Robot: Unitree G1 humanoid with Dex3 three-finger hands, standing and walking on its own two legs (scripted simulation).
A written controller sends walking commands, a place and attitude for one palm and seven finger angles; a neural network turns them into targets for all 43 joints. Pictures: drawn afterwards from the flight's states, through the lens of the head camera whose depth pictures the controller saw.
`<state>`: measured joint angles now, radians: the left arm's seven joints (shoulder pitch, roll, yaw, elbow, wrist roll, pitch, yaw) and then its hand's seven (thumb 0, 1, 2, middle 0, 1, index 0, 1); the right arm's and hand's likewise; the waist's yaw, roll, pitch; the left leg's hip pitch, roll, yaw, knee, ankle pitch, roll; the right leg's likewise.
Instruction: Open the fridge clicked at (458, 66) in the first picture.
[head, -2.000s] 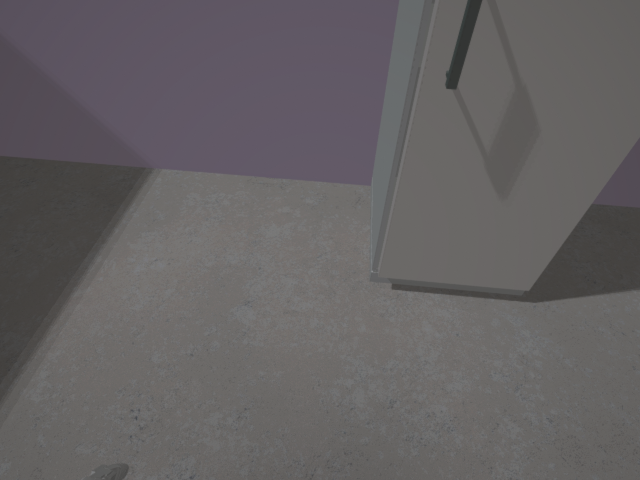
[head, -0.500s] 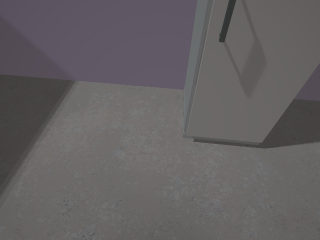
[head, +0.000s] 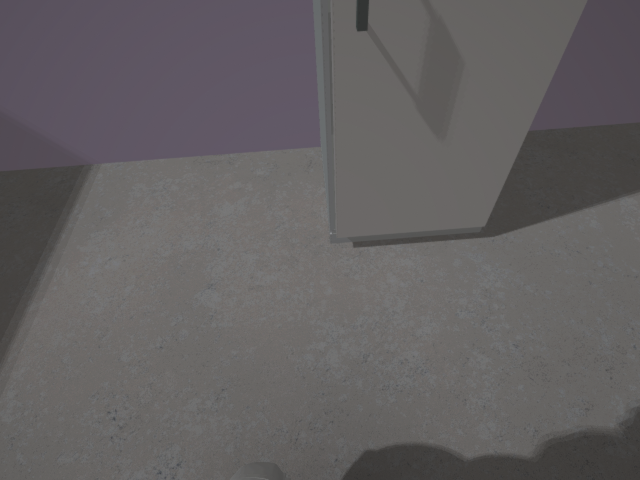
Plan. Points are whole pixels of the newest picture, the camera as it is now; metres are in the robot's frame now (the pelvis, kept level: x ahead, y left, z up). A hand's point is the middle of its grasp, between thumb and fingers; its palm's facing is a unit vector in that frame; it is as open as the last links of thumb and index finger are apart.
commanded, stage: walk to a spot facing it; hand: left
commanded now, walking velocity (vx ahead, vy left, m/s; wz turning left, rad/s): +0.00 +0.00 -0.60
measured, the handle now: out of the picture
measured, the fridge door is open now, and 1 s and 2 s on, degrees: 0 0 0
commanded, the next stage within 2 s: none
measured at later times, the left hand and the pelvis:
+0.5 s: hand out of the picture +0.09 +0.25 -0.16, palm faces -0.19 -0.95 -0.23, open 7.4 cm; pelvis -0.03 +0.05 +0.01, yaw -16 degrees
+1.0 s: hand (240, 470) +0.15 +0.14 -0.14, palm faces -0.57 -0.78 -0.24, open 7.4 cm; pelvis -0.05 +0.04 +0.00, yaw -36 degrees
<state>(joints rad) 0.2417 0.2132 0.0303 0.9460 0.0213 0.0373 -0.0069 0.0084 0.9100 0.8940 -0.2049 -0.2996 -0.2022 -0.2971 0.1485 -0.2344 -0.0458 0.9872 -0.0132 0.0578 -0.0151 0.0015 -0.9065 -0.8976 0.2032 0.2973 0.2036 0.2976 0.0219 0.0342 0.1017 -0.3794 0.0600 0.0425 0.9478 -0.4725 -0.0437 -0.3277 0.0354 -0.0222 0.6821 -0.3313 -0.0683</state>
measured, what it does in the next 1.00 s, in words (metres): steps on the spot, turning right: left foot, then right foot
